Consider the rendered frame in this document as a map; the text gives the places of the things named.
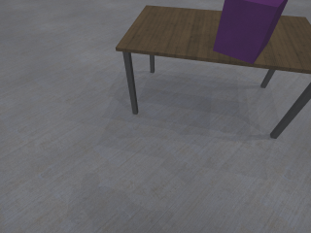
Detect table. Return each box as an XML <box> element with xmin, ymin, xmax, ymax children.
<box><xmin>116</xmin><ymin>5</ymin><xmax>311</xmax><ymax>139</ymax></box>

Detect carton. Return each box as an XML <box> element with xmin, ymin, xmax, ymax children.
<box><xmin>213</xmin><ymin>0</ymin><xmax>288</xmax><ymax>64</ymax></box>

